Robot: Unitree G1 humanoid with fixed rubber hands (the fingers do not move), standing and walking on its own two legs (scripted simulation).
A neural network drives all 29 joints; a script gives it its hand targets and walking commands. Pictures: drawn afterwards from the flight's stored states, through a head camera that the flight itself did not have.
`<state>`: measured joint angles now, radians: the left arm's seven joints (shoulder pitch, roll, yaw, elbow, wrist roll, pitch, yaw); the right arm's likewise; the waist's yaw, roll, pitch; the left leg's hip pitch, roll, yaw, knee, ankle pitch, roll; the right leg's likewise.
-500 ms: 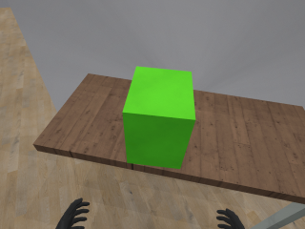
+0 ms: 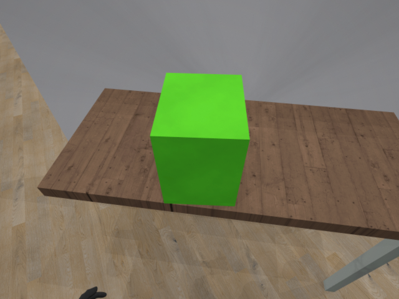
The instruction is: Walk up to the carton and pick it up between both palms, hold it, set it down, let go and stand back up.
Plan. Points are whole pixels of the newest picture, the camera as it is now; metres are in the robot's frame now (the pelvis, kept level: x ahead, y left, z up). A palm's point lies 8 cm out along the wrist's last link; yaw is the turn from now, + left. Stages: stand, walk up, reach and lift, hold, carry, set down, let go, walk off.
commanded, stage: stand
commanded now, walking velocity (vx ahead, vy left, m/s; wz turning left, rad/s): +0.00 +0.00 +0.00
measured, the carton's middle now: (201, 141) +0.49 +0.02 +0.04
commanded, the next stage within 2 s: none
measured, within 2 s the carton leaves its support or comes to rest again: neither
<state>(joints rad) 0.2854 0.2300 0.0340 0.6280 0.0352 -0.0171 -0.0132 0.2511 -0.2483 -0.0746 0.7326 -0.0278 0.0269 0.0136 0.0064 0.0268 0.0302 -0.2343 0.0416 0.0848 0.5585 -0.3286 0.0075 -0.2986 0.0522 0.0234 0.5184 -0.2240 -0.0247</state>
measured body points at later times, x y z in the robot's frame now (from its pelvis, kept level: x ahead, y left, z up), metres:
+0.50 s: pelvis +0.00 +0.01 +0.00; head +0.00 +0.00 +0.45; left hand +0.12 +0.25 -0.11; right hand +0.05 -0.25 -0.14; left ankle -0.02 +0.11 -0.73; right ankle +0.03 -0.11 -0.73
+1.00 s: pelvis +0.01 +0.02 +0.00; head +0.02 +0.02 +0.45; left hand +0.11 +0.25 -0.13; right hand +0.00 -0.24 -0.14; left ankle -0.02 +0.11 -0.73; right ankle +0.03 -0.11 -0.73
